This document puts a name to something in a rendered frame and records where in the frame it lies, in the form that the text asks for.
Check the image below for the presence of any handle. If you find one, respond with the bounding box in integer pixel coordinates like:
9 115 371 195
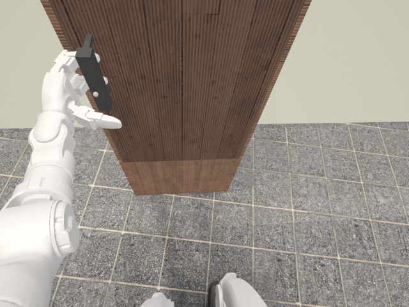
75 34 112 111

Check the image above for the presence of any left robot upper arm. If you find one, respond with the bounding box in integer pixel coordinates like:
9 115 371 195
0 200 80 307

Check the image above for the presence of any left robot hand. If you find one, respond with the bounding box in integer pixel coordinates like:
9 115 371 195
41 50 122 130

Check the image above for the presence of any left robot shin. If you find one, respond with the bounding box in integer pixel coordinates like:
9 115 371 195
152 292 165 298

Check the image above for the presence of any cupboard door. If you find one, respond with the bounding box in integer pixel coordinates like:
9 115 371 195
49 0 305 162

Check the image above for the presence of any robot left forearm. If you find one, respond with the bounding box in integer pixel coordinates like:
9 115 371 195
1 111 75 210

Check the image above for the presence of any right robot thigh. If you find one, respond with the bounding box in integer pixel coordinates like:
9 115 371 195
215 278 268 307

